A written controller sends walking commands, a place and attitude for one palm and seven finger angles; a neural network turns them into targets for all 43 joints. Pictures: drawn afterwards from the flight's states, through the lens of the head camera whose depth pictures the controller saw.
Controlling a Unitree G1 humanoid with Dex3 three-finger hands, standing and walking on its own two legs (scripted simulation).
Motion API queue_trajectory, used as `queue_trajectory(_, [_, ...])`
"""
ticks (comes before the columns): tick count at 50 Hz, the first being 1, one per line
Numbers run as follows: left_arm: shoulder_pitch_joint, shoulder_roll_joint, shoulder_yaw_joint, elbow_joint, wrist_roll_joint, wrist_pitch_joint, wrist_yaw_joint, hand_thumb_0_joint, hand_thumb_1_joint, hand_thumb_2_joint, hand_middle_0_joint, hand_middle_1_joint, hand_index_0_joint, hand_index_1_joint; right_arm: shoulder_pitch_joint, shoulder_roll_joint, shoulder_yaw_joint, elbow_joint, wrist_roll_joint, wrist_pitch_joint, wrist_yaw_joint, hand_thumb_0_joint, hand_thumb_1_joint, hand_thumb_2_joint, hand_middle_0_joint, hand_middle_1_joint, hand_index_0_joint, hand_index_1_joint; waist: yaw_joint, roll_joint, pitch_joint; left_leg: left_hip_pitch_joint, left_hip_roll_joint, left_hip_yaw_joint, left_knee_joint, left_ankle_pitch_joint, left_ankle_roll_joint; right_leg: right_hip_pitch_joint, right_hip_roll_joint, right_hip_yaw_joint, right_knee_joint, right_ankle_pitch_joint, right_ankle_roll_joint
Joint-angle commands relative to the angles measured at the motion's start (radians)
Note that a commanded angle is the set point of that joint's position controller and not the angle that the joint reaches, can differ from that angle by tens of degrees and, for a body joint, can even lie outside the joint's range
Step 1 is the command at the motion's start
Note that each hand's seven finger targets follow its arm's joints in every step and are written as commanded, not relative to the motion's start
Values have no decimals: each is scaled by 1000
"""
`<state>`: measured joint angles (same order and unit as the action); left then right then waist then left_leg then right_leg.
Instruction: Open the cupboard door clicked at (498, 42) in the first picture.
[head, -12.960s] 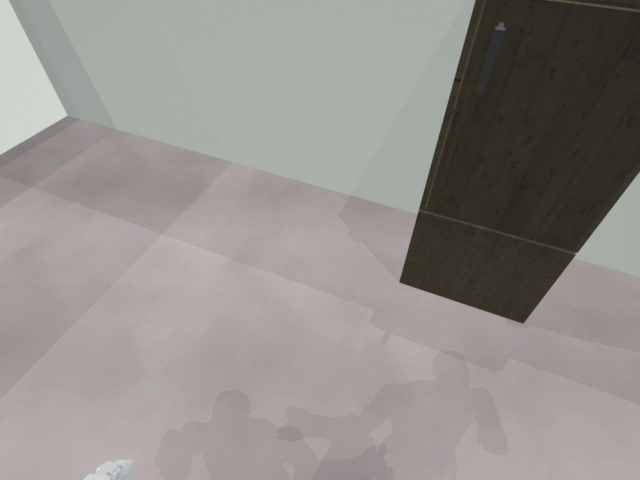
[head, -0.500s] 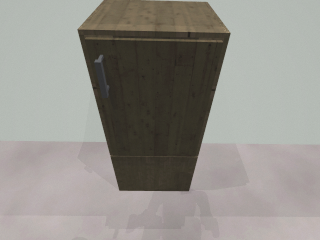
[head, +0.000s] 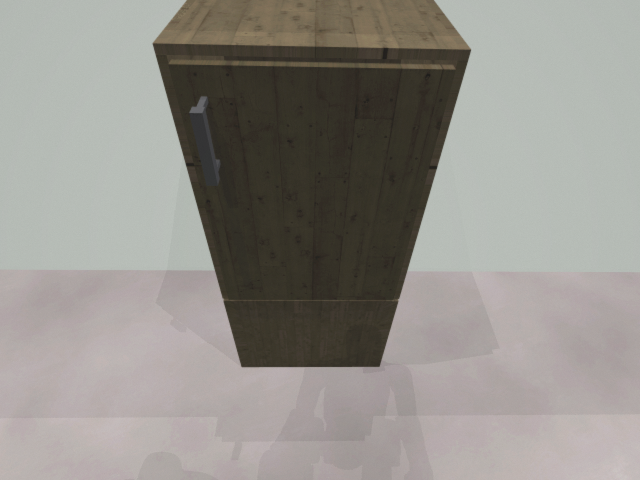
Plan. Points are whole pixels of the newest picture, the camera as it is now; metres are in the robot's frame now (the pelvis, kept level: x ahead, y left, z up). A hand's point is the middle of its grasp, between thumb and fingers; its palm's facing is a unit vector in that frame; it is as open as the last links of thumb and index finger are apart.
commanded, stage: shuffle to correct the standing spot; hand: left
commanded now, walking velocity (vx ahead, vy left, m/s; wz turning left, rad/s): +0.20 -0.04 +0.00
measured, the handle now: (208, 142) +0.58 +0.22 +0.13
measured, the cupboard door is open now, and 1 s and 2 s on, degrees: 0 0 0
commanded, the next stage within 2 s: come to a stop and stand still in 0.06 s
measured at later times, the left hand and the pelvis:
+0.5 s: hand out of the picture +0.04 +0.17 -0.18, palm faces +0.07 -0.99 -0.12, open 7.4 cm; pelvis +0.06 +0.03 +0.00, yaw -1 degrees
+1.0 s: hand out of the picture +0.04 +0.18 -0.18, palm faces +0.03 -0.98 -0.20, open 7.2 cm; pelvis +0.00 +0.00 +0.00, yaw -1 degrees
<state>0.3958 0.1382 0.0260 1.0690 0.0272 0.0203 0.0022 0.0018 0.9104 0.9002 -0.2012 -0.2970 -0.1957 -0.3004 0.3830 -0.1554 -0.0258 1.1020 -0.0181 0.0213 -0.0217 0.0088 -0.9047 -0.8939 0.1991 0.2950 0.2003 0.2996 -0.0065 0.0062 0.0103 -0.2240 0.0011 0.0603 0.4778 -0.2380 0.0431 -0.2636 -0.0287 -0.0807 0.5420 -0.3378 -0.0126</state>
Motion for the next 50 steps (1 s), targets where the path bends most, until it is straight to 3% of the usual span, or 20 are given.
queue_trajectory(1, [90,30,13,-26,3,-30,5,0,900,900,-200,-300,-200,-300,-25,-141,-30,-53,1,-30,-7,0,-900,-900,200,300,200,300,33,72,105,-187,173,-211,-232,-442,52,120,4,-5,-82,-3,-4])
queue_trajectory(2, [106,49,20,-17,3,-34,10,0,900,900,-200,-300,-200,-300,-22,-113,-27,-52,3,-30,-7,0,-900,-900,200,300,200,300,38,5,127,-242,130,-172,-171,-420,36,144,-31,59,-136,-78,-19])
queue_trajectory(4, [171,119,39,-2,2,-40,27,0,900,900,-200,-300,-200,-300,-37,-46,-13,-77,6,-27,0,0,-900,-900,200,300,200,300,62,-232,171,-373,6,-6,136,-290,-10,144,-229,379,-350,-387,-117])
queue_trajectory(5, [191,140,46,3,-5,-47,36,0,900,900,-200,-300,-200,-300,-71,-49,-19,-89,3,-25,7,0,-900,-900,200,300,200,300,72,-291,176,-369,26,5,320,-239,-7,89,-316,495,-460,-471,-166])
queue_trajectory(8, [100,115,47,-21,-2,-62,43,0,900,900,-200,-300,-200,-300,-28,-41,-31,-80,0,-31,21,0,-900,-900,200,300,200,300,1,-138,132,-318,74,-25,470,-186,-5,16,-300,392,-419,-301,-181])
queue_trajectory(10, [38,97,43,-38,5,-61,42,0,900,900,-200,-300,-200,-300,-9,-2,-23,-75,5,-34,24,0,-900,-900,200,300,200,300,-19,-94,116,-194,76,1,318,-152,-20,-35,-245,229,-361,-96,-148])
queue_trajectory(14, [57,47,20,-15,-7,-43,39,0,900,900,-200,-300,-200,-300,56,26,4,-30,11,-56,-1,0,-900,-900,200,300,200,300,-22,-32,69,92,51,12,-55,100,-55,-94,-114,85,-165,95,-59])
queue_trajectory(16, [117,-1,5,-4,-12,-36,40,0,900,900,-200,-300,-200,-300,41,-64,-8,-28,6,-66,-16,0,-900,-900,200,300,200,300,16,111,36,61,210,-153,-130,260,-2,-35,-57,46,-118,100,6])
queue_trajectory(17, [129,2,3,0,-7,-35,41,0,900,900,-200,-300,-200,-300,5,-90,-14,-41,7,-60,-19,0,-900,-900,200,300,200,300,32,63,35,15,236,-156,-118,294,20,28,-54,43,-138,104,19])
queue_trajectory(18, [115,3,2,7,-5,-37,43,0,900,900,-200,-300,-200,-300,-28,-83,-11,-40,8,-58,-21,0,-900,-900,200,300,200,300,31,11,61,0,201,-112,-90,344,7,42,-52,49,-148,183,18])
queue_trajectory(20, [90,23,3,11,-7,-27,45,0,900,900,-200,-300,-200,-300,-34,-69,-9,-30,14,-57,-26,0,-900,-900,200,300,200,300,20,70,52,42,183,-90,-90,494,-2,64,-69,36,-110,258,28])
queue_trajectory(25, [57,52,17,-42,-1,1,45,0,900,900,-200,-300,-200,-300,-30,-127,-39,-43,12,-42,-43,0,-900,-900,200,300,200,300,6,112,8,129,246,-115,-76,742,39,12,-42,16,-4,185,34])
queue_trajectory(31, [1,46,33,-100,1,26,32,0,900,900,-200,-300,-200,-300,-104,-155,-60,-89,-6,-24,-40,0,-900,-900,200,300,200,300,11,157,-19,42,325,-158,-123,527,136,-28,-32,54,192,-103,17])
queue_trajectory(34, [50,52,33,-87,5,10,27,0,900,900,-200,-300,-200,-300,-143,-140,-57,-96,-4,-17,-26,0,-900,-900,200,300,200,300,48,78,-51,-33,241,-92,-28,285,58,117,-35,36,-76,148,20])
queue_trajectory(36, [-6,143,36,-102,10,-7,35,0,900,900,-200,-300,-200,-300,-125,-47,-41,-111,10,-6,-13,0,-900,-900,200,300,200,300,14,-221,-10,-141,67,35,107,-98,-40,105,-223,253,-227,300,-44])
queue_trajectory(37, [-34,160,31,-108,2,-15,36,0,900,900,-200,-300,-200,-300,-138,-38,-34,-115,8,2,-6,0,-900,-900,200,300,200,300,15,-213,1,-125,47,22,174,-195,-50,46,-285,269,-259,316,-105])
queue_trajectory(38, [-67,157,31,-115,3,-21,40,0,900,900,-200,-300,-200,-300,-156,-35,-32,-114,5,11,-4,0,-900,-900,200,300,200,300,15,-240,6,-108,62,-12,230,-220,-47,3,-269,269,-273,277,-131])
queue_trajectory(45, [-115,137,15,-91,-12,-28,35,0,900,900,-200,-300,-200,-300,-74,-36,-14,-35,5,-3,-2,0,-900,-900,200,300,200,300,-17,-102,42,26,68,-17,20,1,-56,-31,-167,161,-217,182,-82])
queue_trajectory(47, [-99,109,11,-80,-15,-27,32,0,900,900,-200,-300,-200,-300,-67,-56,-8,-21,4,-19,-7,0,-900,-900,200,300,200,300,0,2,53,52,124,-85,-86,116,-37,-21,-99,117,-194,148,-28])
queue_trajectory(50, [-86,110,10,-47,-14,-25,33,0,900,900,-200,-300,-200,-300,-105,-58,0,-8,2,-22,-5,0,-900,-900,200,300,200,300,22,83,75,-41,123,-92,-134,24,-36,67,-86,109,-213,117,-1])
